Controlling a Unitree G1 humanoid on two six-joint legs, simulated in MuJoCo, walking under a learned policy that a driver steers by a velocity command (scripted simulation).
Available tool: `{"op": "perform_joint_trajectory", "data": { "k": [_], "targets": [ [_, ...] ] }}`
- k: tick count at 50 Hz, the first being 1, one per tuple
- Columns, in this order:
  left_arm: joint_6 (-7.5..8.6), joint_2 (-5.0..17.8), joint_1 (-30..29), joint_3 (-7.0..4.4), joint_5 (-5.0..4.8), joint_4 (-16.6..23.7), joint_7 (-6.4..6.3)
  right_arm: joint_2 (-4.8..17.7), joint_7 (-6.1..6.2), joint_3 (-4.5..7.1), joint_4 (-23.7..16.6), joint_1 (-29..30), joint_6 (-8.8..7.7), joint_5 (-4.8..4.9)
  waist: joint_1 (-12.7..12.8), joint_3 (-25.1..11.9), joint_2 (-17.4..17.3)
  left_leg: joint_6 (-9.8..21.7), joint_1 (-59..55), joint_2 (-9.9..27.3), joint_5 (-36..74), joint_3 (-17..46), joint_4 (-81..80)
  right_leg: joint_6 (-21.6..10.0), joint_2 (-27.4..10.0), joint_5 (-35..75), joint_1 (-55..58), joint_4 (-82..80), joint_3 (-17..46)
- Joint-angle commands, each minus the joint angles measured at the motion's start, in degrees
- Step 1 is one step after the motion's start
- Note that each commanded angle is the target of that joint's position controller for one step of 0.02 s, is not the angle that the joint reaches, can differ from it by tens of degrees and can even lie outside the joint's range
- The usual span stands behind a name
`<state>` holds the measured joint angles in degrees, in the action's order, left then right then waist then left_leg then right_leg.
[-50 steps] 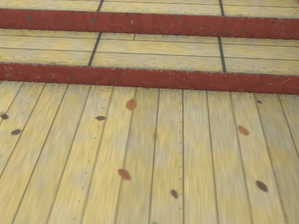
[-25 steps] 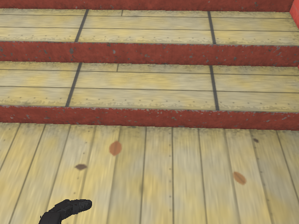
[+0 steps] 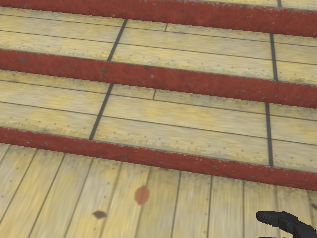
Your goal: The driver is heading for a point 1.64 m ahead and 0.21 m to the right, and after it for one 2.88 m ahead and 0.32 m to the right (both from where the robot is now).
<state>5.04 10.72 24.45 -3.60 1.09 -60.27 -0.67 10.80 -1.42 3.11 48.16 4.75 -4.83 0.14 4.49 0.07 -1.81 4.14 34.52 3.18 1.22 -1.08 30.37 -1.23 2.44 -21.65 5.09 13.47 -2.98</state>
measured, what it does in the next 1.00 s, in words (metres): walks ahead: left foot, then right foot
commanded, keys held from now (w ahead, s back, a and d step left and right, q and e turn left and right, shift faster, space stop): w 0.48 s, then no key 0.52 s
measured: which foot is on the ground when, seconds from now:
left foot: up 0.00-0.02, down 0.04-0.54, up 0.56-0.90, down 0.92-1.00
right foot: down 0.00-0.06, up 0.08-0.52, down 0.54-1.00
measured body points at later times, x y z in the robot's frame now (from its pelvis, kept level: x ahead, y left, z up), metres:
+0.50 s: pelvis +0.26 +0.01 +0.01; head +0.27 +0.00 +0.46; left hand +0.43 +0.24 -0.10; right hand +0.21 -0.23 -0.14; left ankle +0.17 +0.12 -0.73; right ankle +0.37 -0.10 -0.71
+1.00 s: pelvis +0.38 +0.00 +0.01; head +0.38 +0.00 +0.46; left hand +0.41 +0.22 -0.15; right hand +0.42 -0.23 -0.14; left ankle +0.41 +0.11 -0.73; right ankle +0.38 -0.09 -0.73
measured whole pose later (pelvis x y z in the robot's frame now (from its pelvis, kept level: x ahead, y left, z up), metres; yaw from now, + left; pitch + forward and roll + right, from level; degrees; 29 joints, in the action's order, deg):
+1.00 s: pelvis +0.38 +0.00 +0.01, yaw +0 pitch -2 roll -1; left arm 2.4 8.8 14.7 -0.4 0.5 -60.8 -1.9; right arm 9.1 2.1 1.0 62.3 -12.6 -1.3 -0.7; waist 0.7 1.3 -0.1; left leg 0.2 13.4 1.5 -10.8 -1.0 26.2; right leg -2.7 2.0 -12.7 -8.3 22.8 -5.8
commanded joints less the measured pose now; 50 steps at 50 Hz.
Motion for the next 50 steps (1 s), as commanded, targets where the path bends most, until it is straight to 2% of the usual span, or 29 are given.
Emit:
{"op": "perform_joint_trajectory", "data": {
  "k": [1, 2, 3, 4, 5, 6, 7, 8, 9, 13, 17, 22, 24, 26, 27, 28, 29, 30, 31, 33, 35, 38, 43, 45, 46, 47, 48, 49, 50],
  "targets": [
    [1.94, 4.4, 3.7, -0.46, 4.55, -0.9, 4.26, 6.9, -0.10, 2.33, -0.9, -5.5, 0.38, -4.39, -7.7, -2.5, 6.5, 3.1, -13.6, -3.1, -0.1, -2.4, -4.4, -7.9, -14.0, 54.8, 3.9, 8.8, 3.7],
    [1.01, 11.3, 0.1, -2.58, 0.56, 2.1, 0.45, 10.4, 0.68, 2.88, 3.6, -20.6, -0.64, -4.40, -10.5, -7.1, 7.7, 4.2, -28.7, -1.7, -0.4, -2.6, 1.2, -4.9, -9.0, 46.5, -5.4, 24.6, 0.1],
    [1.28, 5.0, 7.5, -0.88, -2.76, 3.6, -0.18, 16.1, 1.40, 4.44, 5.2, -29.2, -1.20, -5.33, -10.3, -19.3, -8.5, 12.2, -55.9, 15.1, 4.9, 20.7, 3.0, -1.8, -3.8, 24.8, -29.9, 47.9, -1.9],
    [1.63, 6.6, 6.7, -1.12, -1.99, 2.6, -0.24, 14.8, 1.36, 4.48, 5.3, -32.2, -0.17, -2.79, -11.9, -25.5, -11.9, 14.8, -57.2, 20.6, 8.5, 38.1, -6.7, -1.6, 2.7, -9.0, -36.5, 62.2, 2.6],
    [1.31, 6.9, 0.4, -1.56, -1.43, 4.4, -0.08, 14.4, 1.29, 4.10, 4.6, -25.6, 0.04, -1.53, -9.1, -17.7, -7.5, 12.8, -50.2, 17.3, 1.3, 30.5, -8.9, -2.4, -1.4, -5.2, -41.6, 65.5, 6.8],
    [1.57, 6.0, -4.2, -1.13, -1.04, 5.7, 0.19, 10.1, 1.32, 2.86, 3.7, -19.6, -0.17, -1.50, -7.6, -10.1, -2.7, 11.1, -41.2, 15.6, -1.3, 24.4, -11.1, -2.9, -4.1, -0.2, -42.7, 62.2, 6.5],
    [1.29, 5.1, -6.0, -1.05, -0.48, 6.0, 0.58, 7.5, 1.40, 2.15, 4.0, -17.8, -0.46, -1.63, -6.2, -5.1, -1.7, 9.8, -33.9, 13.7, 0.4, 19.9, -13.6, -3.2, -6.0, 2.0, -41.3, 58.5, 6.3],
    [0.37, 4.6, -5.3, -0.99, 0.71, 6.4, 0.96, 6.0, 1.42, 1.64, 5.0, -17.4, -0.63, -1.04, -4.1, -3.0, -2.5, 8.5, -27.9, 11.9, 0.7, 16.9, -15.6, -2.7, -7.2, 2.9, -37.8, 55.2, 6.2],
    [-0.59, 3.8, -3.8, -0.81, 1.22, 5.7, 1.21, 5.1, 1.34, 1.34, 5.4, -17.3, -0.78, -0.98, -2.8, -2.5, -2.5, 8.0, -24.4, 10.7, -0.4, 14.7, -17.1, -2.3, -7.6, 3.0, -34.6, 53.2, 5.8],
    [-1.92, 3.2, -8.5, -0.18, 1.34, 8.0, 1.96, 7.4, 1.44, 1.69, 6.7, -20.7, -1.42, -0.90, -2.3, -0.1, -2.4, 9.1, -20.9, 9.5, -4.3, 10.2, -22.4, -0.6, -9.1, 8.7, -35.4, 44.6, 3.6],
    [-1.94, 3.2, -17.6, 0.72, 0.55, 10.9, 2.11, 8.1, 1.20, 1.75, 7.3, -23.7, -1.31, -0.58, -4.6, 2.8, -2.2, 8.1, -21.4, 8.0, -6.9, 7.0, -25.2, 0.5, -9.1, 16.4, -34.6, 29.9, 1.8],
    [-1.65, 4.5, -22.9, 0.70, -0.01, 12.5, 1.77, 8.6, 1.30, 1.88, 9.1, -28.3, -1.21, -0.88, -6.9, 4.0, -2.1, 7.0, -28.0, 9.0, -6.5, 6.3, -22.8, 0.0, -7.4, 16.0, -32.7, 20.8, 0.1],
    [-1.16, 5.0, -22.7, 0.44, 0.18, 12.9, 1.66, 9.1, 1.53, 2.06, 9.6, -28.6, -1.08, -1.11, -6.5, 4.3, -2.6, 6.7, -30.2, 10.2, -4.2, 6.9, -19.9, -1.0, -6.6, 12.1, -31.0, 18.5, -0.5],
    [0.09, 4.4, -15.0, 0.05, 0.94, 10.3, 1.05, 8.3, 1.80, 1.73, 10.3, -28.1, -0.67, -1.02, -3.0, 2.4, -0.2, 4.6, -30.7, 7.8, 10.0, 4.3, -8.9, -2.4, -3.6, 12.6, -21.7, 11.1, -2.0],
    [1.09, 6.6, -6.6, -0.74, 1.76, 7.4, 0.38, 6.4, 2.00, 1.04, 10.1, -28.4, -0.73, -0.94, -0.6, -2.9, 2.5, 2.6, -27.4, 4.5, 13.1, 1.6, 1.9, -3.8, -6.0, 17.4, -10.4, 10.1, 1.6],
    [1.83, 13.4, 0.3, -2.19, 2.46, 6.5, -0.20, 2.9, 2.04, -0.10, 7.9, -30.6, -1.09, 0.79, -0.1, -9.6, 12.5, -0.7, -13.5, -1.9, -2.4, -3.6, 18.2, -9.2, -19.6, 29.6, 4.2, 10.0, 17.5],
    [1.07, 15.2, 2.1, -2.91, 1.04, 5.6, 0.09, 4.4, 2.56, 0.39, 8.7, -31.9, -0.72, 0.43, 0.5, -11.8, 17.9, -1.6, -5.6, -7.5, -33.3, -3.5, 30.3, -15.1, -27.7, 48.6, 6.3, 6.0, 29.2],
    [0.69, 11.6, -2.1, -1.80, -0.26, 6.5, 0.29, 6.5, 2.79, 1.23, 9.2, -29.8, 0.23, -0.91, -2.3, -8.9, 9.5, -1.1, -5.2, -4.3, -33.3, 1.7, 34.2, -14.3, -24.8, 52.5, 1.9, 7.5, 22.8],
    [0.71, 8.4, -6.8, -0.80, -0.41, 7.4, 0.32, 4.6, 2.58, 0.86, 9.2, -28.0, 0.43, -1.21, -3.8, -5.4, 6.9, -1.3, -5.2, -2.9, -30.1, 2.4, 34.0, -13.0, -22.5, 54.6, -3.2, 6.9, 17.4],
    [0.59, 4.9, -10.8, 0.40, -0.69, 7.5, -0.12, 3.3, 2.37, 0.72, 9.6, -26.7, 1.41, -1.68, -6.1, -2.1, 7.0, -2.1, -7.8, -0.4, -24.8, 2.4, 29.2, -9.9, -18.0, 53.2, -9.4, 3.9, 10.8],
    [0.82, 4.6, -11.0, 0.89, -0.61, 6.8, -0.58, 2.6, 2.18, 0.60, 10.6, -27.7, 2.38, -2.00, -7.4, -3.4, 7.4, -3.2, -12.4, -1.2, -21.4, 1.4, 27.2, -9.6, -16.2, 57.8, -12.7, 3.4, 6.8],
    [1.00, 5.4, -11.1, 1.35, -0.41, 5.5, -0.98, 1.5, 2.48, 0.02, 11.2, -25.9, 3.19, -1.68, -8.1, -4.0, 7.5, -4.0, -15.9, -1.3, -19.3, 0.6, 17.6, -9.9, -14.9, 58.1, -14.3, 3.7, 3.6],
    [-0.28, 5.3, -8.9, 1.91, -0.22, 2.7, -1.08, 2.2, 3.66, -0.77, 11.7, -21.6, 4.14, -0.93, -5.9, -3.8, 8.7, -3.5, -21.8, -1.4, -15.8, -0.5, 4.3, -9.5, -14.9, 41.3, -15.6, 3.8, 5.0],
    [-1.23, 5.3, -10.2, 2.02, -0.84, 2.3, -1.17, 2.1, 3.82, -1.21, 12.6, -22.0, 3.95, -1.31, -7.1, -2.0, 5.9, -2.9, -27.7, -0.8, -8.4, -0.2, -5.6, -7.0, -13.7, 25.0, -19.4, 4.5, 5.8],
    [-1.58, 4.7, -9.5, 2.18, -0.76, 2.1, -1.24, 3.8, 3.98, -1.08, 12.6, -21.4, 3.55, -1.76, -6.4, -0.8, 3.3, -2.7, -30.4, 2.1, -3.4, 3.3, -8.7, -4.7, -12.1, 16.0, -21.7, 4.7, 6.4],
    [-1.97, 4.4, -8.5, 2.09, -0.33, 2.2, -1.25, 6.2, 4.18, -0.91, 12.3, -21.1, 2.86, -2.13, -4.8, 0.4, 0.3, -2.1, -30.8, 6.5, 3.2, 7.8, -10.5, -2.8, -9.3, 9.6, -22.9, 6.2, 5.3],
    [-2.65, 0.6, -1.4, 2.76, -1.05, 0.2, -1.19, 7.2, 4.03, -0.83, 12.7, -18.4, 2.86, -0.70, -0.6, 1.6, -6.1, 0.2, -24.6, 7.9, 0.6, 9.4, -10.4, -1.8, -5.9, 5.8, -18.7, 2.6, 3.6],
    [-3.11, 1.4, -2.4, 2.85, -0.52, -1.3, -1.56, 4.3, 3.53, -1.29, 12.6, -17.4, 2.92, -0.19, -2.4, 4.2, -4.8, -0.6, -20.0, 6.3, -5.2, 8.9, -11.8, -1.2, -6.1, 8.1, -14.7, 2.7, 3.5],
    [-3.33, 2.9, -4.3, 2.43, -0.47, -1.2, -1.76, 3.0, 3.32, -1.62, 12.8, -17.8, 2.74, -0.17, -3.4, 5.1, -3.3, -1.5, -19.1, 4.6, -7.0, 7.7, -12.6, -1.4, -6.5, 10.4, -13.6, 3.5, 4.1]
  ]
}}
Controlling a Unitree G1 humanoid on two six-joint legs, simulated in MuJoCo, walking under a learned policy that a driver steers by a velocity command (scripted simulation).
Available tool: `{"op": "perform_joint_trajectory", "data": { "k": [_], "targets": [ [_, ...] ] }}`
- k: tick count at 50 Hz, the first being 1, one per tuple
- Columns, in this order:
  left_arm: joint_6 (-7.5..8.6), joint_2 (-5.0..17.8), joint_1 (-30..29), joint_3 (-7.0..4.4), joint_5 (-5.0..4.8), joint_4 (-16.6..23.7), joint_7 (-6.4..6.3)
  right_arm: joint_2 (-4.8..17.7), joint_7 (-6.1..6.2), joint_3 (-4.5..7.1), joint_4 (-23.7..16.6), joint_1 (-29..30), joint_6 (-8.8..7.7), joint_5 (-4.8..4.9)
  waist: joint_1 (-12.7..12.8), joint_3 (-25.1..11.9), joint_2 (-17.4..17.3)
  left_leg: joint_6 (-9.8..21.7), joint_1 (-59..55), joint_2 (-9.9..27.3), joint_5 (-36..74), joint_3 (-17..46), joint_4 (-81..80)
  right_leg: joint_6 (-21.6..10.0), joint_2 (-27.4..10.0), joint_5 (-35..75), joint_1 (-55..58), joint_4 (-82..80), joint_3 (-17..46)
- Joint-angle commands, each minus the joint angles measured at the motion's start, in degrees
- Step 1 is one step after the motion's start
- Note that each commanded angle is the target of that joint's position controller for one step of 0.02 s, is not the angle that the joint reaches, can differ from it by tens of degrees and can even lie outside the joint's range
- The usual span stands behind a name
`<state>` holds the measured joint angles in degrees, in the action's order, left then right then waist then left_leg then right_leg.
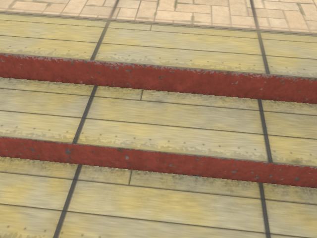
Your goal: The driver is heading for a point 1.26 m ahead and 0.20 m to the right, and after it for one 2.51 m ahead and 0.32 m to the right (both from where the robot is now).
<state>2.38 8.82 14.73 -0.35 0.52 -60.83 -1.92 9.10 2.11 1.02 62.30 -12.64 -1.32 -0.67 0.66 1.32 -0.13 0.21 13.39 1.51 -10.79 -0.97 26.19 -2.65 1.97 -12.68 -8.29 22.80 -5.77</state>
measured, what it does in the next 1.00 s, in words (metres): walks ahead: left foot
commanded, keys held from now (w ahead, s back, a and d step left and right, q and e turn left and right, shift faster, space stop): no key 0.16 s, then w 0.60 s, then w+e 0.24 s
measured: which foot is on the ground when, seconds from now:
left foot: down 0.00-0.44, up 0.46-0.74, down 0.76-1.00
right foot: down 0.00-0.74, up 0.76-1.00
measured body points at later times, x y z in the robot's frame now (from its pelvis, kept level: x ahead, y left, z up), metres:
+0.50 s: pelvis +0.06 +0.01 +0.00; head +0.06 +0.00 +0.45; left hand +0.04 +0.24 -0.15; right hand +0.09 -0.23 -0.16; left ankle +0.04 +0.11 -0.73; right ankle +0.00 -0.09 -0.74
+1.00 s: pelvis +0.25 +0.05 +0.00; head +0.24 +0.06 +0.45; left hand +0.38 +0.24 -0.14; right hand +0.14 -0.16 -0.15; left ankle +0.23 +0.12 -0.74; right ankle +0.26 -0.07 -0.45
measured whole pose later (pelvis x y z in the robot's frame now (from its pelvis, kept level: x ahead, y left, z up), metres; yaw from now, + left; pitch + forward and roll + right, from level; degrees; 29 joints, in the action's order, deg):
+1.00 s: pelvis +0.25 +0.05 +0.00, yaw -6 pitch +1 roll +1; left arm 0.5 7.0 10.3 -1.1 0.8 -49.7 -1.5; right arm 8.2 -0.3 0.7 67.0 -27.3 -5.3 -1.9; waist 0.5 -1.8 2.1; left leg 4.1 10.0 -1.7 -16.1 -10.1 25.0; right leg -7.7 0.7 -21.5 -59.8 117.8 0.6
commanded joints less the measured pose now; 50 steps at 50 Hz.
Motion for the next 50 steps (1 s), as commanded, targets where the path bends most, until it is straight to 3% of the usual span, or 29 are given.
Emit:
{"op": "perform_joint_trajectory", "data": {
  "k": [1, 2, 3, 4, 6, 8, 9, 13, 16, 18, 20, 21, 23, 24, 25, 27, 32, 33, 35, 36, 37, 38, 39, 40, 41, 42, 44, 46, 50],
  "targets": [
    [-0.72, 5.2, 4.7, -0.93, 0.10, -0.7, -0.52, 4.9, -0.10, 0.50, -0.9, -0.8, -0.79, 0.56, 0.3, 2.9, -4.9, 2.0, 1.1, 5.4, 5.0, 6.9, -8.7, 0.0, -6.7, 3.0, 1.0, -5.5, 7.2],
    [-0.71, 5.8, 4.1, -1.13, 0.07, -0.7, -0.45, 4.9, 0.17, 0.45, -0.5, -1.7, -0.88, 0.55, 0.0, 2.5, -4.8, 1.9, -0.3, 5.0, 6.3, 6.6, -8.8, -0.1, -7.1, 3.9, 0.7, -5.5, 7.4],
    [-1.14, 9.8, -0.7, -2.44, -0.82, 0.8, -0.53, 11.4, 0.30, 2.83, -2.5, 4.2, -0.43, 1.50, 0.0, 4.7, -3.8, 2.5, 0.3, 1.8, 3.1, 3.3, -5.7, 0.1, -4.0, -0.7, -4.1, -4.3, 4.0],
    [-1.23, 8.8, -0.5, -2.31, -0.43, 0.7, -0.68, 9.8, 0.55, 2.56, -2.8, 3.7, -0.16, 1.08, -0.3, 1.8, -2.5, 3.1, -1.1, 2.1, 2.5, 3.4, -5.6, 0.2, -4.1, -2.1, -4.5, -4.6, 3.9],
    [-1.46, 5.4, 0.9, -1.90, -0.36, -0.3, -0.86, 6.5, 0.69, 2.16, -2.2, 2.1, 0.23, 0.94, -0.5, 1.4, -1.8, 3.6, -1.2, 2.6, 3.5, 3.8, -5.8, 0.5, -4.3, -1.5, -4.4, -4.9, 3.7],
    [-1.49, 5.3, 0.8, -2.06, -0.19, -0.7, -1.02, 6.4, 0.68, 2.24, -2.1, 2.2, 0.20, 0.90, -0.6, 0.5, -1.8, 4.0, -1.5, 2.8, 6.8, 3.8, -5.1, 0.6, -4.5, 0.5, -3.7, -4.3, 3.7],
    [-1.16, 1.4, 4.7, -0.49, 0.73, -2.3, -1.01, 2.0, 0.67, 0.36, 0.1, -3.9, -0.45, -0.33, -1.0, -4.3, -1.3, 3.7, -4.3, 6.1, 5.2, 7.4, -8.9, 0.4, -6.8, 0.4, 1.0, -5.6, 6.4],
    [-0.48, 5.0, 2.6, -1.16, 1.14, -1.4, -0.29, 8.5, 0.24, 2.10, -0.4, -0.7, -0.38, -0.01, -0.5, 2.0, -3.2, 5.6, -0.8, 4.1, -17.7, 8.9, -11.4, -0.7, -3.8, -11.6, -2.9, -1.5, 4.2],
    [0.21, 3.8, 3.5, -0.89, 1.39, -0.9, 0.57, 8.6, -0.52, 2.61, -0.6, -2.5, -0.21, 0.14, -0.8, 6.2, -3.9, 8.1, -0.7, 6.6, -25.9, 13.2, -13.8, -1.3, -2.5, -14.5, -8.5, 2.0, 3.2],
    [0.96, 3.3, 3.8, -0.75, 1.61, -0.3, 0.84, 8.9, -0.78, 3.02, -0.6, -3.5, -0.52, 0.25, -0.7, 6.5, -4.3, 9.7, -1.5, 8.9, -25.8, 16.2, -14.6, -2.0, -2.5, -12.3, -9.3, 3.3, 3.2],
    [1.85, 3.5, 6.1, -0.87, 1.42, -0.4, 0.96, 8.5, -1.10, 3.17, -1.7, -1.3, -0.97, 0.47, 0.9, 6.0, -3.1, 9.6, 0.5, 8.1, -21.4, 14.6, -12.7, -3.2, -3.2, -10.8, -5.0, 0.6, 4.8],
    [2.30, 4.3, 8.2, -1.14, 1.16, -0.9, 0.89, 7.5, -1.23, 2.96, -2.8, 1.1, -1.31, 0.56, 2.2, 5.8, -0.7, 8.5, 3.5, 5.5, -17.6, 11.1, -9.1, -4.1, -4.6, -11.6, -0.8, -2.7, 7.9],
    [2.80, 9.9, 14.8, -3.08, 0.11, -3.1, 0.34, 3.9, -1.65, 2.08, -5.9, 5.7, -2.69, 0.00, 4.2, 6.6, 12.6, 4.6, 16.5, -3.6, -9.8, -1.6, 8.1, -7.9, -14.3, -12.2, 11.2, -13.1, 24.1],
    [2.58, 11.0, 16.2, -3.60, 0.26, -3.7, 0.15, 5.0, -1.72, 2.16, -7.1, 7.1, -3.24, -1.19, 4.4, 9.1, 13.2, 4.2, 24.5, -3.1, -12.3, -4.1, 11.9, -10.2, -20.1, -2.3, 15.8, -13.6, 28.5],
    [2.74, 9.4, 18.4, -3.41, 1.16, -4.2, 0.13, 6.3, -1.75, 2.61, -8.1, 9.9, -3.42, -1.14, 5.7, 9.1, 9.1, 4.2, 29.3, -1.7, -16.3, -2.6, 17.4, -12.1, -22.5, 6.7, 19.2, -13.4, 29.2],
    [2.84, 8.2, 17.3, -3.27, 2.01, -4.1, -0.04, 5.4, -2.38, 2.75, -8.1, 8.8, -3.33, -0.78, 3.3, 6.1, 4.0, 4.0, 30.8, 1.0, -14.2, -0.6, 23.4, -11.6, -21.6, 13.0, 20.7, -12.4, 24.3],
    [3.52, 8.0, 9.3, -2.96, 0.53, -1.6, 0.29, 3.1, -3.47, 2.02, -10.2, 10.4, -2.50, -0.54, -0.3, 4.7, 6.6, 2.7, 15.0, -0.8, -3.6, -4.3, 13.3, -6.8, -13.5, 21.3, 6.4, -12.2, 10.9],
    [3.37, 7.9, 9.8, -3.04, 0.68, -2.0, 0.25, 2.0, -2.79, 1.88, -8.5, 4.8, -1.99, -0.40, -2.0, 1.9, 9.6, 3.4, 6.6, -2.9, -4.2, -6.3, 14.8, -6.9, -13.3, 31.2, 3.2, -7.7, 8.8],
    [3.35, 8.5, 8.9, -3.07, -0.24, -1.6, 0.46, 3.6, -1.53, 2.58, -5.5, -4.5, -1.89, -0.22, -6.5, -2.4, 6.9, 4.8, -6.3, -5.9, 1.4, -7.8, 10.6, -6.1, -11.3, 48.1, -1.0, 5.9, 5.4],
    [3.47, 9.3, 6.6, -3.22, -0.66, -1.0, 0.76, 5.4, -0.94, 3.50, -3.4, -11.4, -2.03, -0.51, -10.3, -4.3, 5.3, 5.2, -14.0, -6.0, 4.0, -8.2, 5.0, -5.3, -8.8, 45.5, -4.9, 16.2, 4.4],
    [3.81, 8.4, 2.3, -3.05, -0.82, 1.0, 1.38, 9.6, -0.36, 4.88, -0.6, -20.7, -2.26, -1.31, -15.0, -6.3, 0.6, 6.6, -24.5, 0.0, 3.0, -1.0, 0.3, -3.8, -5.9, 30.5, -15.9, 31.7, 4.4],
    [4.04, 1.8, 0.9, -1.85, 0.37, 3.2, 1.74, 14.5, -0.24, 5.22, -0.1, -22.5, -2.52, -1.98, -12.2, -6.4, -11.8, 8.0, -23.4, 15.2, 5.3, 19.2, -6.0, -2.6, 0.5, -14.8, -25.4, 55.8, 4.1],
    [3.11, 1.4, 10.6, -2.21, -0.76, 2.8, 2.00, 17.1, -0.77, 5.35, -0.6, -18.2, -1.64, -0.84, -5.6, -9.2, -12.6, 14.5, -19.9, 21.8, -15.1, 38.2, -16.2, -3.6, 1.8, -13.2, -31.2, 63.1, 12.6],
    [2.21, 3.3, 8.2, -2.41, 0.58, 3.4, 2.35, 12.4, -1.15, 4.46, -2.6, -9.7, -1.13, -0.05, -2.2, 0.5, -7.8, 15.7, -11.0, 22.1, -40.2, 36.6, -19.7, -3.5, -2.8, -9.4, -36.7, 66.6, 8.6],
    [1.83, 4.3, 5.3, -2.83, 1.66, 4.1, 2.68, 7.3, -1.85, 3.00, -3.7, -5.2, -1.51, 0.29, -1.4, 5.8, -4.3, 13.9, -4.3, 19.1, -39.3, 30.5, -20.2, -3.3, -4.1, -7.6, -38.3, 68.7, 7.0],
    [1.35, 3.1, 6.1, -2.85, 1.74, 3.9, 2.67, 5.3, -2.19, 2.19, -3.2, -4.6, -2.12, -0.14, 0.4, 6.4, -2.0, 11.5, -0.7, 16.2, -33.5, 24.0, -19.5, -2.9, -4.7, -6.7, -37.8, 70.6, 6.9],
    [-0.15, 0.0, 6.0, -2.20, 1.57, 5.1, 3.05, 3.9, -1.74, 1.26, -0.9, -7.4, -3.32, -0.80, 2.0, 5.9, -2.3, 8.9, 5.2, 13.2, -22.8, 13.6, -17.5, -2.6, -4.9, -3.1, -38.1, 75.3, 6.8],
    [-1.27, -3.6, -0.7, -0.98, 0.25, 9.2, 1.68, 3.9, -2.13, 1.00, 2.0, -14.1, -4.38, -1.51, -0.6, 4.5, -4.7, 10.6, 1.7, 15.3, -19.2, 12.7, -16.9, -4.3, -2.0, -6.3, -51.8, 96.4, 5.6],
    [-1.43, -3.8, -13.7, 1.07, 0.22, 20.6, -0.55, 3.6, -2.53, -0.77, 3.6, -15.3, -5.38, -1.54, 1.1, 7.4, -2.3, 8.5, 0.2, 16.8, -20.4, 7.6, -19.5, -6.0, -1.8, -11.0, -70.3, 105.5, 9.8]
  ]
}}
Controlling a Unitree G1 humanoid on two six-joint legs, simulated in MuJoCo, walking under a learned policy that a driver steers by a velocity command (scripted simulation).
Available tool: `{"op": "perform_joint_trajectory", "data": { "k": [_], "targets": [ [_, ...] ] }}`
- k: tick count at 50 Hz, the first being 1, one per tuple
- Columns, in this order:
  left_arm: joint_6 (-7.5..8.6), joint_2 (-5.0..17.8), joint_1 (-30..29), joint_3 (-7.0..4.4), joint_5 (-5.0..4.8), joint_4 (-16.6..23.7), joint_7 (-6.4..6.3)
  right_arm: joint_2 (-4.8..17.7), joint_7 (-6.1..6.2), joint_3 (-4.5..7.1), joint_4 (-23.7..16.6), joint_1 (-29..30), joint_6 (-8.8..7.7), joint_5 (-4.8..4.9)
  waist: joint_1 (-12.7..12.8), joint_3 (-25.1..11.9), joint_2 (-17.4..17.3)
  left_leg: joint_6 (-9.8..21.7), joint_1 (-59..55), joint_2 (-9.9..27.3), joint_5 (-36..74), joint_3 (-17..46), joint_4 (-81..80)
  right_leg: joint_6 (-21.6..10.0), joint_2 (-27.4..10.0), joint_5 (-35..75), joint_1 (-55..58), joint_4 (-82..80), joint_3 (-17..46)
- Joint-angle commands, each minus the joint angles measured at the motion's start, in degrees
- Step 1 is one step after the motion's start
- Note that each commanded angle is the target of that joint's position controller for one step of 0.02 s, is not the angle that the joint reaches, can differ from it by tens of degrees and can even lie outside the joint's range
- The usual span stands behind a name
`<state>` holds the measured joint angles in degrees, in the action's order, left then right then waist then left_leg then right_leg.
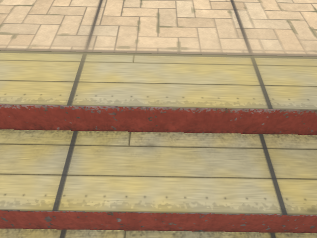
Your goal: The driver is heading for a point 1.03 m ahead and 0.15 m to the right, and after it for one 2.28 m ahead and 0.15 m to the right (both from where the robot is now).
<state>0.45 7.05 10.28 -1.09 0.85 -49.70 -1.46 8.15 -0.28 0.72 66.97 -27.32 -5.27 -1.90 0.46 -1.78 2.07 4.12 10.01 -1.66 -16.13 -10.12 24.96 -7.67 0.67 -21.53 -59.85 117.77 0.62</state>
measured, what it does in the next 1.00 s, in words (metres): climbs: right foot 0.15 m higher, then left foot 0.15 m higher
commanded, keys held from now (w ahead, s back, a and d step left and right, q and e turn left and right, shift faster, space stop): w+e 0.44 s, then w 0.24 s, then w+q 0.32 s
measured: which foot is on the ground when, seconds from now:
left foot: down 0.00-0.26, up 0.28-0.72, down 0.74-1.00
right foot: up 0.00-0.22, down 0.24-0.78, up 0.80-1.00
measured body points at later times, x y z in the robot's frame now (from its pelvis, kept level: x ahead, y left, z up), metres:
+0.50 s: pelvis +0.28 -0.06 +0.12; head +0.29 -0.07 +0.57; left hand +0.29 +0.18 -0.03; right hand +0.40 -0.32 +0.02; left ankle +0.38 +0.10 -0.34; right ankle +0.25 -0.09 -0.59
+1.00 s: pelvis +0.63 -0.12 +0.27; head +0.62 -0.13 +0.72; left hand +0.85 +0.05 +0.17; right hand +0.51 -0.30 +0.11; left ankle +0.62 -0.05 -0.44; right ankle +0.67 -0.30 -0.25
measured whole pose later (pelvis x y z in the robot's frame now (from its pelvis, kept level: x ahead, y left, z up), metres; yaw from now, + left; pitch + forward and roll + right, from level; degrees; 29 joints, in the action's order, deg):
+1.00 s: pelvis +0.63 -0.12 +0.27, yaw -13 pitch +5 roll +3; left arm 4.3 12.2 6.6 1.5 3.3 -46.0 3.1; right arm 8.9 -3.0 -1.4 64.7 -27.4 -4.8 -4.8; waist -1.2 -6.9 1.4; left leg 6.1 22.1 -8.3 -21.7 -2.1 38.8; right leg -10.2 -3.2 -3.6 -65.7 99.4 9.6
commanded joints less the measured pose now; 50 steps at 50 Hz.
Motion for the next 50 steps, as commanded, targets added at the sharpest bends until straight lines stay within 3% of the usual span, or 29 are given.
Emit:
{"op": "perform_joint_trajectory", "data": {
  "k": [1, 5, 7, 9, 11, 12, 13, 14, 15, 16, 18, 19, 21, 23, 24, 28, 30, 33, 36, 37, 38, 39, 40, 41, 42, 43, 45, 48, 50],
  "targets": [
    [0.49, -1.6, -10.3, 2.10, -0.12, 11.2, -1.13, 5.2, -0.02, -0.77, -1.1, -0.3, -1.73, -0.26, 2.2, 10.4, -3.0, 3.8, 3.7, 19.5, -14.6, 14.1, -18.9, -0.7, -0.6, -2.4, -19.3, 8.0, 3.5],
    [-0.13, -1.1, -16.3, 3.79, 0.82, 17.3, 0.26, 6.8, 1.95, -1.32, -1.4, -2.9, -1.25, 0.61, 0.9, 9.0, -1.1, 3.8, 6.5, 13.3, -1.4, 5.3, -23.8, 2.4, -2.0, 0.2, -10.1, -16.5, -7.3],
    [-0.81, -2.0, -17.2, 4.75, 0.72, 19.0, 1.33, 7.8, 3.74, -0.89, -0.6, -4.0, -0.32, 2.82, 0.6, 6.1, -4.8, 5.9, -1.0, 14.1, 19.5, 1.8, -28.4, 1.5, -5.3, -3.5, -0.9, -32.0, -10.3],
    [-0.70, -1.4, -15.8, 4.72, -0.61, 17.0, 1.49, 10.6, 4.42, -0.70, -3.6, -5.3, -0.26, 4.10, 1.0, -2.9, -3.7, 4.9, -7.3, 15.7, 85.0, -2.9, -16.9, -0.7, 2.2, -5.9, 17.8, -42.7, -20.4],
    [-0.71, 2.3, 0.0, 3.08, -0.52, 12.6, 1.67, 16.2, 4.15, 1.42, -6.7, -2.7, 0.99, 2.20, 7.2, -15.4, -17.4, 5.1, -22.5, 19.3, 106.5, -3.1, 6.6, -4.0, 6.6, -12.1, 25.3, -52.1, -16.2],
    [-0.13, 5.8, 5.8, 1.89, 0.48, 11.5, 2.27, 16.9, 2.74, 2.10, -9.6, 0.0, 0.84, 2.71, 9.9, -20.3, -18.8, 4.3, -20.3, 19.5, 101.4, -3.5, 20.1, -6.6, 7.0, -7.9, 35.7, -60.4, -9.7],
    [-0.17, 11.4, 7.4, -0.43, 0.31, 10.1, 1.89, 14.2, 1.09, 2.07, -15.1, 2.0, -0.14, 2.18, 9.4, -20.5, -10.2, 1.8, 2.2, 14.4, 77.1, -2.2, 38.8, -10.6, 0.2, -18.7, 48.6, -71.7, 13.7],
    [-1.49, 18.8, 4.8, -3.70, -0.19, 8.7, 1.55, 12.0, -1.00, 2.76, -18.7, 9.1, -0.78, 0.32, 8.9, -19.6, 7.7, -2.3, 24.8, -1.2, 10.6, 4.4, 65.7, -14.2, -10.7, -27.2, 55.1, -98.5, 52.4],
    [-1.38, 19.0, -1.5, -4.30, 0.23, 9.5, 1.35, 8.1, -1.83, 2.47, -21.6, 7.0, -1.43, -2.00, 3.5, -17.4, 3.2, -1.4, 33.9, 2.0, 10.1, 17.2, 82.2, -12.7, -15.0, -26.5, 54.2, -104.1, 58.8],
    [1.13, 13.3, 15.0, -2.28, 3.57, 1.2, 3.01, 7.5, -5.05, 2.38, -16.0, 4.7, -0.46, -0.68, 11.5, 9.1, -6.7, 2.4, 50.9, -3.5, 21.0, 32.6, 93.0, -6.0, -11.4, -21.0, 42.9, -96.1, 48.5],
    [4.66, 9.0, 13.8, -1.70, 4.08, -8.3, 5.50, 3.9, -4.60, 0.46, -22.3, 7.5, -1.49, -2.83, 1.5, 4.6, -4.8, 7.3, 57.8, -3.8, 15.6, 29.8, 95.5, -4.7, -9.1, 3.7, 44.7, -90.7, 31.2],
    [4.59, 5.9, 8.5, -0.45, 5.88, -9.7, 6.63, 3.0, -3.84, -0.77, -24.7, 10.3, -0.70, -2.22, -3.2, 2.2, -7.7, 9.4, 58.4, -2.0, 17.2, 29.2, 93.4, -3.3, -6.8, 3.3, 40.4, -89.7, 23.8],
    [5.08, 3.5, 0.1, 0.69, 5.50, -7.5, 7.52, 6.9, -2.42, -0.60, -25.8, 11.4, 0.70, -0.12, -7.8, 0.4, -5.3, 8.9, 55.8, 2.3, 17.7, 21.1, 87.0, -1.5, -4.7, 4.1, 32.6, -94.3, 15.3],
    [7.00, 5.7, 0.9, 0.75, 4.47, -6.2, 6.87, 7.5, -2.13, -1.10, -26.8, 14.8, 0.25, 0.24, -8.1, -0.3, -1.7, 6.2, 50.3, 3.2, 16.3, 14.6, 84.7, 1.4, 0.5, 7.5, 23.9, -95.3, 8.8],
    [7.35, 7.0, 10.0, 0.76, 5.00, -8.0, 5.93, 4.7, -2.76, -2.14, -27.2, 17.2, 0.07, 0.64, -5.3, -1.4, 2.9, 4.7, 55.1, 2.5, 12.5, 12.2, 93.2, 0.8, 0.7, 10.6, 28.2, -94.6, 10.7],
    [6.36, 7.3, 26.1, 1.72, 7.31, -13.8, 5.91, 4.1, -2.50, -3.93, -30.6, 29.4, 0.50, -0.27, 0.7, 0.8, -1.0, 4.0, 74.6, 3.0, 7.3, 11.6, 89.8, -1.6, -4.1, 13.3, 48.8, -93.4, 18.0],
    [6.66, 7.6, 28.6, 2.09, 6.33, -14.3, 6.42, 4.5, -1.75, -4.10, -32.8, 34.8, 1.71, -0.54, 2.0, 2.0, 2.9, 2.4, 77.0, 4.7, 9.2, 9.1, 81.9, -4.3, -6.5, 16.8, 52.9, -96.0, 19.8],
    [7.15, 8.0, 18.4, 2.87, 2.81, -8.2, 8.22, 3.1, -3.01, -4.29, -35.1, 40.4, 4.62, -1.60, -1.4, 2.9, 5.5, 1.7, 45.7, 4.2, 4.1, 0.4, 60.3, -6.4, -9.7, 44.9, 35.2, -107.0, 14.4],
    [8.72, 20.3, 21.7, -0.44, -0.09, -7.6, 8.53, 9.1, -5.12, -2.70, -35.0, 36.6, 4.93, 0.43, -3.9, -0.1, 10.6, -0.2, 30.3, -4.0, -2.4, -4.5, 42.4, -4.3, -12.2, 102.8, 51.0, -99.4, 8.7],
    [7.09, 18.5, 21.9, -2.02, -2.30, -7.5, 1.75, 4.7, -0.98, -2.78, -27.0, 17.7, 4.06, 2.18, -7.1, -7.9, 5.9, 2.9, 23.5, -6.2, -21.3, -4.7, 37.2, 0.6, -11.7, 117.6, 62.3, -85.9, 5.2],
    [7.38, 18.3, 21.7, -1.84, -2.96, -7.2, -0.60, 7.8, 0.79, -1.39, -23.4, 4.0, 3.08, 2.50, -13.4, -13.7, 7.5, 7.2, 7.9, -0.9, -12.2, 9.7, 36.6, 1.6, -11.6, 111.2, 56.2, -71.0, 5.8],
    [7.06, 8.4, 22.9, 1.11, 7.94, -7.2, 8.02, 11.8, -1.80, -1.49, -18.6, -7.3, 2.86, 1.33, -13.3, -22.8, -15.1, 17.6, -23.9, 7.2, -2.2, 40.4, 20.5, 2.5, -4.0, 68.1, 20.0, -51.5, 12.9],
    [5.68, 13.3, 14.4, -2.11, 3.76, -5.3, 10.58, 14.2, -2.09, -0.20, -16.4, -16.8, 4.10, -3.16, -18.6, -15.4, -22.3, 22.5, -20.0, 12.1, -7.1, 65.5, 3.8, 4.4, 12.0, 15.3, 6.6, -18.9, 16.7],
    [5.76, 10.9, 13.0, -2.03, 0.41, -4.9, 10.55, 14.7, -2.18, 0.75, -14.6, -11.6, 2.99, -3.67, -13.7, -3.1, -11.8, 16.1, -6.0, 11.9, -19.5, 62.4, 0.9, -0.6, 9.0, 21.2, -1.5, -7.1, 18.5],
    [5.89, 7.3, 10.7, -0.49, 0.74, -4.3, 9.13, 12.7, -2.51, 1.02, -14.8, 0.7, 2.28, -2.44, -7.9, 2.2, -1.1, 18.1, 4.6, 13.0, -18.7, 58.1, 1.7, -2.4, 5.9, 21.9, -5.3, -1.9, 16.2],
    [5.47, 6.5, 7.7, 0.65, 2.83, -0.9, 7.11, 6.0, -2.47, -0.53, -14.0, 7.5, 1.80, -2.23, -3.3, -0.9, 5.0, 18.2, 9.8, 12.7, -13.2, 52.2, 0.7, -4.9, 4.0, 20.9, -3.9, -3.5, 15.6],
    [3.48, 3.9, 7.3, 2.60, 4.49, 1.3, 4.90, -2.9, -2.95, -3.19, -10.7, 17.4, 0.73, -1.42, 5.1, -1.8, 2.2, 13.1, 19.9, 9.2, -6.4, 38.5, -2.4, -7.1, -0.8, 20.0, -3.6, -3.6, 13.5],
    [3.10, 6.5, 1.5, 3.05, 1.72, 4.8, 4.23, 0.9, -3.11, -2.05, -9.7, 16.5, -1.87, -2.65, 4.9, -2.2, -0.1, 8.4, 27.6, 0.7, 3.5, 18.3, -3.9, -3.5, -3.5, 16.6, 3.0, -20.1, 2.8],
    [4.63, 6.2, -3.2, 3.09, 2.02, 6.5, 4.22, 2.8, -2.30, -2.18, -8.3, 7.2, -3.13, -3.79, 1.4, -2.4, -4.7, 8.3, 23.9, 0.1, 13.0, 19.3, -4.4, 0.8, -4.5, 16.8, 2.6, -19.0, -0.1]
  ]
}}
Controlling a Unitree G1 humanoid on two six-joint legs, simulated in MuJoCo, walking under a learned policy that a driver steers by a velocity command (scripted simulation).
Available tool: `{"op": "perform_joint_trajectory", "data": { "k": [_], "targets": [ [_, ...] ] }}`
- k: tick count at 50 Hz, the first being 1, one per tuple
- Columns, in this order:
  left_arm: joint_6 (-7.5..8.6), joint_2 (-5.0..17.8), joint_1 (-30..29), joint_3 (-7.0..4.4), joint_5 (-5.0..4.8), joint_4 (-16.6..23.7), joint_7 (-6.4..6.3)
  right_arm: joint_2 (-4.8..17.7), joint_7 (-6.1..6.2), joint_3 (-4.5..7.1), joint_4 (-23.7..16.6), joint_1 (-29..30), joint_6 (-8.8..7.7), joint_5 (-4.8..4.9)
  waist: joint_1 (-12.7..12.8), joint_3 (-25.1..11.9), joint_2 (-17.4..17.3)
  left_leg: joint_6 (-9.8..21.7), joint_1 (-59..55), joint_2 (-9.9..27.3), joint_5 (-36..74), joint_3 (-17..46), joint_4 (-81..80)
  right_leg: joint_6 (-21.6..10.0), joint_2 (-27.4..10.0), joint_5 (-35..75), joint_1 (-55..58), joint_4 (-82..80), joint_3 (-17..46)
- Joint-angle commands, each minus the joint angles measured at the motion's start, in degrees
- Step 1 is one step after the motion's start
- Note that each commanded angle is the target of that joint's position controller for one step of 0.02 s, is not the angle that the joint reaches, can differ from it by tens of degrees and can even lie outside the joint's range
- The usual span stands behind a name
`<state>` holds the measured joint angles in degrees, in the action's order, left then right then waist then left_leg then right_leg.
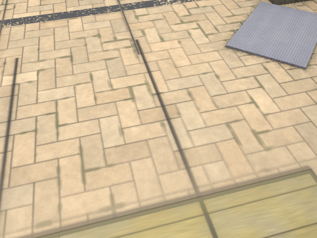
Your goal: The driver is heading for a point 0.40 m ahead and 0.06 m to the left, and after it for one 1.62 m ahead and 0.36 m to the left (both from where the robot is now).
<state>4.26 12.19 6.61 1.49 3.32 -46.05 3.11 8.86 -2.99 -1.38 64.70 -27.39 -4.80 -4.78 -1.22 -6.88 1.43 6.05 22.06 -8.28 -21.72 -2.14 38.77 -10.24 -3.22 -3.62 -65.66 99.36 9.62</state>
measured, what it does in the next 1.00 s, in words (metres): climbs, turning left: right foot 0.15 m higher, then left foot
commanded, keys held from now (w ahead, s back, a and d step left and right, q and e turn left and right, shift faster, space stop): w+q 0.24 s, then q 0.44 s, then no key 0.16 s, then e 0.16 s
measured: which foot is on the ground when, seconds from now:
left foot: down 0.00-0.28, up 0.30-0.76, down 0.78-1.00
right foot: up 0.00-0.22, down 0.24-0.80, up 0.82-1.00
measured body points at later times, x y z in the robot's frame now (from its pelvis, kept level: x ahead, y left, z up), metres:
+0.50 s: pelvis +0.31 -0.06 +0.15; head +0.32 -0.06 +0.60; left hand +0.30 +0.21 +0.01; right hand +0.55 -0.25 +0.04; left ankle +0.30 +0.08 -0.43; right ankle +0.37 -0.14 -0.56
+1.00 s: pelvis +0.40 +0.01 +0.17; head +0.43 +0.04 +0.62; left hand +0.43 +0.31 +0.05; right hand +0.64 -0.14 +0.06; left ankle +0.41 +0.12 -0.57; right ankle +0.46 -0.14 -0.52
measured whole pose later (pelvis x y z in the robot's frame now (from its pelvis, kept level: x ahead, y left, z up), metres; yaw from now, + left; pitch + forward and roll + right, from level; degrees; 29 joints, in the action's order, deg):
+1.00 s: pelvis +0.40 +0.01 +0.17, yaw +27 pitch +3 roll +0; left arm 0.8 14.4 3.1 -2.8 -0.9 -49.9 -0.8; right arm 11.7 -0.2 1.7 46.3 -7.4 -1.3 -1.8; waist -0.2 1.1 1.8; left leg 2.8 21.4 -1.5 -8.2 -1.5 26.6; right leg 3.2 -5.2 -26.4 -26.9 52.2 -0.2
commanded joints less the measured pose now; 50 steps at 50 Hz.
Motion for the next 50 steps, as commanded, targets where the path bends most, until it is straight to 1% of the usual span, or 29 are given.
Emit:
{"op": "perform_joint_trajectory", "data": {
  "k": [1, 3, 5, 6, 8, 9, 12, 13, 14, 15, 16, 17, 18, 19, 20, 21, 22, 24, 27, 30, 36, 39, 40, 41, 42, 43, 44, 46, 50],
  "targets": [
    [0.84, -0.3, -1.7, 1.14, -0.27, 2.9, -0.35, 3.2, 0.96, 0.25, -3.3, -1.9, -3.35, -1.09, -0.6, 2.7, -7.5, 8.8, 2.4, 9.0, 21.9, 15.0, -16.9, 4.4, 0.8, -8.2, -0.5, 9.4, -10.5],
    [0.67, -0.2, -10.3, 1.85, 0.31, 5.5, -1.20, 1.9, 1.16, 0.01, 1.2, -13.4, -2.28, -2.38, -5.3, 6.4, -5.8, 10.4, -20.9, 15.4, 19.6, 24.5, -13.4, 2.7, 0.9, -20.8, -26.5, 17.3, -6.1],
    [1.04, -0.3, -20.7, 2.64, 0.74, 10.2, -1.75, 0.3, 0.35, -0.48, 2.2, -16.6, -1.94, -2.88, -6.3, 7.2, -4.6, 8.4, -25.3, 15.6, 13.2, 25.5, -14.0, 0.1, -1.2, -22.1, -30.5, 4.0, -7.3],
    [0.62, -0.8, -24.8, 2.97, 0.22, 12.4, -2.27, -0.8, -0.43, -0.77, 2.7, -16.5, -1.86, -2.56, -6.3, 6.7, -5.2, 7.8, -19.0, 14.7, 11.9, 25.4, -16.7, 0.2, -2.3, -17.6, -23.5, -4.1, -8.3],
    [-1.60, -4.4, -34.2, 4.68, 0.39, 17.2, -0.76, 1.4, -3.38, -0.66, -3.4, -3.8, -1.39, -0.39, -3.3, 9.1, -6.2, 9.1, 18.2, 15.4, 7.9, 21.2, -34.5, 3.1, -2.4, -15.2, 18.3, -19.4, -13.8],
    [-1.87, -4.3, -30.1, 3.98, -0.26, 16.8, 0.22, 4.3, -3.57, -0.46, -7.1, -1.0, -2.49, 1.64, 0.2, 8.9, -10.8, 10.4, 21.9, 18.1, 23.5, 21.6, -35.4, 6.0, 1.2, -14.8, 30.3, -15.3, -18.9],
    [-1.67, 8.5, -12.9, -0.76, -1.80, 10.4, -0.45, 15.5, -3.32, 3.43, -9.6, 1.2, -5.01, 4.24, 7.1, 0.8, -10.3, 3.8, -10.3, 18.5, 87.8, 15.0, -16.1, 4.4, 7.4, -14.7, 36.5, -39.4, -16.6],
    [-0.21, 7.7, 1.0, -0.86, -1.09, 7.2, -0.86, 9.7, -3.14, 2.88, -9.2, -3.9, -5.61, 2.11, 7.9, -16.7, -3.9, -0.1, 0.5, 14.6, 78.4, 15.1, 3.9, -3.6, -0.8, 11.6, 64.0, -37.6, -2.0],
    [-0.32, 11.3, 14.4, -1.84, -0.73, 4.3, -1.02, 2.1, -3.05, 1.37, -10.5, -10.5, -5.51, -0.15, 9.6, -33.1, 16.1, -2.5, 18.1, 4.1, 31.0, 14.6, 21.7, -17.7, -17.8, 13.8, 86.3, -55.7, 32.6],
    [-0.68, 12.5, 24.2, -2.41, 0.73, 1.5, -1.59, 5.4, -2.98, 3.81, -10.4, 0.0, -3.18, 3.49, 15.1, -25.5, 19.6, -3.6, 22.2, -0.2, 7.8, 17.5, 57.9, -18.0, -21.9, 3.0, 72.4, -69.1, 48.1],
    [1.48, 14.4, 17.8, -3.21, 0.05, 0.1, -2.49, 4.7, -2.82, 4.61, -11.7, 3.5, -2.42, 3.68, 10.9, -10.4, 10.6, -2.8, 29.7, 2.9, 13.6, 17.2, 68.7, -11.8, -19.3, -10.3, 56.4, -71.0, 39.3],
    [2.31, 11.5, 8.8, -3.16, -0.78, -1.4, -2.90, 2.6, -1.57, 4.27, -11.0, 3.1, -2.52, 3.06, 6.3, -4.3, 5.3, -2.6, 29.9, 6.0, 14.4, 13.6, 70.9, -9.4, -18.7, -10.1, 47.0, -68.4, 26.9],
    [2.33, 5.1, 4.7, -1.94, -0.94, -3.1, -2.65, 2.1, -0.54, 3.84, -11.5, 4.2, -2.42, 1.78, 3.7, -4.5, -2.7, -2.1, 30.5, 7.5, 11.3, 11.9, 69.6, -8.5, -19.1, -2.3, 45.1, -66.1, 18.1],
    [2.38, -1.7, 1.2, -0.75, -1.09, -4.1, -3.10, 0.8, -0.24, 2.97, -12.9, 7.4, -1.70, 1.09, 1.1, -3.8, -5.4, -1.7, 28.2, 10.4, 9.0, 11.4, 64.2, -6.3, -17.8, 3.7, 42.7, -67.3, 11.1],
    [2.58, -6.2, -2.4, 0.11, -1.45, -4.4, -4.09, -0.9, -0.24, 2.34, -13.8, 9.5, -0.69, 0.83, -1.9, -2.6, -1.9, -1.2, 27.5, 12.3, 4.9, 11.1, 62.1, -4.8, -16.0, 7.1, 39.7, -70.2, 7.8],
    [2.56, -6.6, -4.7, -0.20, -1.50, -4.4, -4.87, -1.9, -0.24, 1.88, -15.1, 11.0, 0.30, 1.48, -3.9, -2.5, 1.6, -0.6, 27.9, 12.4, 0.5, 10.7, 62.7, -4.7, -15.6, 13.3, 38.6, -73.7, 4.4],
    [2.95, -5.7, -4.9, -0.72, -1.18, -5.0, -5.42, -0.2, -0.59, 1.94, -15.9, 12.1, 0.31, 1.38, -4.7, -3.5, -0.5, -1.2, 28.7, 13.2, 2.6, 9.5, 58.6, -3.9, -14.7, 13.4, 39.4, -75.1, 0.0],
    [3.57, 1.0, -6.7, -2.89, 0.37, -3.9, -5.77, 1.3, -2.27, 2.00, -18.3, 17.5, -0.75, 2.70, -3.9, -3.3, -1.9, -3.1, 24.3, 13.6, 5.7, 5.4, 45.7, -2.3, -9.9, 12.2, 39.8, -80.6, -12.8],
    [5.28, 5.9, -10.1, -4.09, 0.35, -1.6, -5.99, 7.2, -4.58, 3.39, -18.8, 21.0, -1.64, 2.43, -4.2, -1.0, -0.3, -3.9, 12.3, 15.0, 14.0, 2.6, 29.5, 1.6, -7.3, 17.6, 38.6, -86.1, -22.5],
    [5.76, 11.6, -3.2, -6.11, 0.17, -2.3, -5.43, 7.6, -4.96, 3.05, -20.2, 25.3, -1.59, 2.96, -0.8, -0.2, 0.1, -3.9, 15.6, 14.1, 14.9, 2.6, 14.6, -2.0, -11.9, 32.8, 55.4, -85.2, -22.6],
    [3.98, 11.5, 0.5, -8.08, -0.25, -2.3, -4.00, 8.7, -1.48, 3.98, -21.1, 26.9, -0.78, 2.28, 1.2, 2.8, 2.4, -4.2, 14.3, 12.5, 10.4, 2.4, -1.0, -2.5, -16.8, 27.8, 71.3, -82.2, -21.3],
    [1.69, 9.4, 1.5, -7.44, -2.47, -2.3, -3.39, 13.5, 0.18, 6.33, -20.3, 25.6, -2.80, 3.75, 0.3, -0.5, -1.0, 1.2, -1.5, 7.7, 30.1, 1.0, -16.7, 2.6, -11.5, 18.6, 68.7, -73.2, -23.3],
    [1.44, 6.0, 4.9, -6.69, -2.40, -0.6, -3.50, 17.7, 1.58, 7.70, -20.8, 23.2, -3.31, 3.31, 2.6, -9.5, -7.9, 8.1, -17.2, 13.6, 59.4, 6.9, -11.0, 8.0, -5.6, 5.8, 61.6, -64.6, -27.6],
    [0.27, 11.7, 0.8, -7.38, -4.87, 0.2, -4.82, 21.4, 2.33, 8.70, -21.3, 17.6, 1.14, 4.48, -0.5, -4.3, -13.1, 13.1, -29.4, 22.6, 74.3, 22.3, -6.1, 14.2, 1.8, -6.9, 37.1, -45.3, -28.6],
    [-0.18, 9.2, -1.8, -6.19, -5.24, 1.4, -4.53, 17.7, 2.57, 7.47, -22.1, 14.0, 2.52, 4.14, -2.1, -10.9, -11.0, 16.2, -34.8, 28.1, 77.6, 27.9, -9.2, 15.1, 2.6, -34.0, 29.0, -32.1, -18.6],
    [-0.70, 7.2, -2.0, -5.76, -6.04, 0.4, -3.23, 13.6, 2.31, 5.96, -22.3, 15.1, 2.61, 3.85, -1.4, -12.5, -5.1, 13.7, -32.1, 27.0, 71.8, 23.3, -9.5, 13.6, -0.8, -33.8, 29.2, -29.9, -10.7],
    [-1.40, 3.5, -2.4, -4.63, -5.82, -0.1, -2.66, 11.2, 2.13, 5.35, -23.0, 17.2, 2.44, 3.86, -0.5, -10.8, -4.7, 11.1, -27.9, 24.7, 62.2, 18.9, -10.9, 13.0, -2.4, -31.8, 29.6, -32.7, -8.3],
    [-2.62, 3.9, -3.3, -4.51, -4.55, -0.7, -3.25, 7.5, 2.47, 4.04, -23.6, 22.6, 2.50, 4.15, 1.8, -5.9, -4.9, 8.1, -16.7, 22.8, 47.5, 14.7, -15.7, 13.3, -4.0, -27.4, 34.6, -40.4, -6.8],
    [-3.74, 5.7, 0.3, -4.85, -4.10, -2.4, -4.66, 11.2, 3.68, 4.88, -23.4, 25.5, 2.76, 2.45, 3.3, -3.9, -8.5, 8.1, -6.1, 21.0, 34.9, 9.3, -18.9, 13.3, -1.6, -19.2, 46.2, -50.6, -9.9]
  ]
}}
